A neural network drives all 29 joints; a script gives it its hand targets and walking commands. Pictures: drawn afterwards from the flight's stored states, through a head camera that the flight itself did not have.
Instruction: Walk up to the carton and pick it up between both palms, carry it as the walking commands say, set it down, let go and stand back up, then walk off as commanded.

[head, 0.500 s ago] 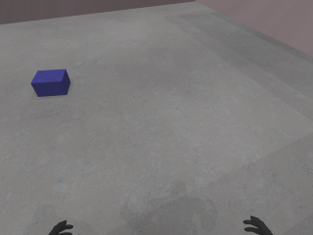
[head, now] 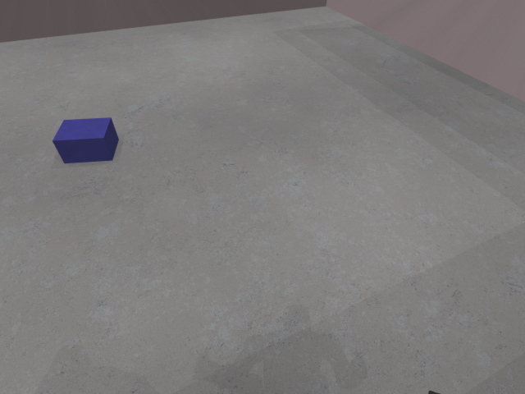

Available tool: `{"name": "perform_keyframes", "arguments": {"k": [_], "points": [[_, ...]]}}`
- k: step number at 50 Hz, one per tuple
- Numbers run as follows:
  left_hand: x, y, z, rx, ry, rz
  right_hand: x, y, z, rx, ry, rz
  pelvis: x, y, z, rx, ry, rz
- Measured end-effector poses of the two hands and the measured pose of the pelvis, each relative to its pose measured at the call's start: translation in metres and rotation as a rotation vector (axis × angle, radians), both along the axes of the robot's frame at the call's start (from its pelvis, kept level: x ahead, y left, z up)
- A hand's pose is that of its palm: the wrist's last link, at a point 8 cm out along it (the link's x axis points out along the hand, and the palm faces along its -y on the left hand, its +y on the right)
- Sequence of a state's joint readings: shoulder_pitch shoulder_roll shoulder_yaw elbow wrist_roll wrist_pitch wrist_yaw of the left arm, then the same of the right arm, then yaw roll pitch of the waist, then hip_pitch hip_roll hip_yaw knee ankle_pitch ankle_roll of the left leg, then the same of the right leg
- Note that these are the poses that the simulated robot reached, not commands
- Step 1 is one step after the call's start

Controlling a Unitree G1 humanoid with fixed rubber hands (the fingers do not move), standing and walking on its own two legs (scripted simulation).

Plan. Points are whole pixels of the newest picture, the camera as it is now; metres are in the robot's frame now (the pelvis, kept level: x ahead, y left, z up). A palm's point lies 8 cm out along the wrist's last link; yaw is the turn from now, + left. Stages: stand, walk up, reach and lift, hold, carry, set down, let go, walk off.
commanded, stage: stand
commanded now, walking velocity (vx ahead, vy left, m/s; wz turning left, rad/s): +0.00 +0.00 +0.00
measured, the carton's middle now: (88, 140) +1.71 +1.06 -0.69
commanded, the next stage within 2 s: walk up in 1.00 s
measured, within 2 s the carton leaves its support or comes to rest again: neither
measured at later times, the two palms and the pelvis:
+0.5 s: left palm out of the picture +0.09 +0.29 -0.11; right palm out of the picture +0.09 -0.30 -0.10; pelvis +0.00 -0.01 +0.01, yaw +0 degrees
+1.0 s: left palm out of the picture +0.08 +0.29 -0.11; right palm out of the picture +0.08 -0.30 -0.10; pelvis +0.00 -0.01 +0.01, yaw -1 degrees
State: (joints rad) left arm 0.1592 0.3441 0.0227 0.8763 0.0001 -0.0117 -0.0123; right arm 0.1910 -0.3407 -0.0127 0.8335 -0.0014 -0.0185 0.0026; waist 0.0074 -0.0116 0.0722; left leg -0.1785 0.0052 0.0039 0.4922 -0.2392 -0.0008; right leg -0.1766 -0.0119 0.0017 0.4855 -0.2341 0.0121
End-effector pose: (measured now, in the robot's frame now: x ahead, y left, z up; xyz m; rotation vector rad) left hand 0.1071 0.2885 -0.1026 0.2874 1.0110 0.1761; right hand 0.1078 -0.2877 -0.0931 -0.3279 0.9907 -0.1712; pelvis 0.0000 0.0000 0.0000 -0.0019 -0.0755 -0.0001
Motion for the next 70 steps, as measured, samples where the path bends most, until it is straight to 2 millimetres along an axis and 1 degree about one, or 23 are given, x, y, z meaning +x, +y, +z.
{"name": "perform_keyframes", "arguments": {"k": [11,19,33,51,60,62,64,66,68,70], "points": [[-0.014,-0.001,-0.003,0.005,0.068,0.020,0.000,-0.001,-0.003,0.004,0.029,-0.013,0.003,-0.002,0.004,0.000,0.002,-0.001],[-0.015,-0.002,-0.004,0.007,0.086,0.028,-0.007,-0.009,-0.004,-0.005,0.063,-0.034,0.004,-0.004,0.006,0.000,0.005,0.000],[-0.019,-0.003,-0.004,0.016,0.111,0.034,-0.023,-0.014,-0.008,-0.006,0.119,-0.058,0.005,-0.007,0.008,0.002,0.006,-0.006],[-0.028,-0.001,-0.004,0.027,0.141,0.049,-0.030,-0.016,-0.010,-0.003,0.134,-0.069,0.004,-0.008,0.009,0.001,0.010,-0.010],[-0.027,-0.002,-0.005,0.023,0.146,0.048,-0.033,-0.017,-0.010,-0.008,0.151,-0.075,0.006,-0.008,0.009,0.002,0.014,-0.008],[-0.025,0.000,-0.002,0.029,0.108,0.042,-0.030,-0.018,-0.009,-0.001,0.150,-0.056,0.007,-0.008,0.008,-0.009,0.018,0.022],[-0.027,0.009,0.002,0.057,0.057,0.052,-0.020,-0.016,-0.007,-0.003,0.162,-0.005,0.008,-0.005,0.006,-0.020,0.020,0.058],[-0.034,0.023,0.005,0.092,0.038,0.066,-0.004,-0.011,-0.002,-0.004,0.155,0.044,0.010,-0.001,0.005,-0.025,0.019,0.073],[-0.040,0.040,0.008,0.122,0.039,0.077,0.018,-0.005,0.004,0.002,0.126,0.085,0.014,0.007,0.004,-0.031,0.019,0.086],[-0.042,0.060,0.011,0.145,0.038,0.086,0.041,0.005,0.013,0.005,0.092,0.120,0.022,0.016,0.003,-0.034,0.019,0.103]]}}
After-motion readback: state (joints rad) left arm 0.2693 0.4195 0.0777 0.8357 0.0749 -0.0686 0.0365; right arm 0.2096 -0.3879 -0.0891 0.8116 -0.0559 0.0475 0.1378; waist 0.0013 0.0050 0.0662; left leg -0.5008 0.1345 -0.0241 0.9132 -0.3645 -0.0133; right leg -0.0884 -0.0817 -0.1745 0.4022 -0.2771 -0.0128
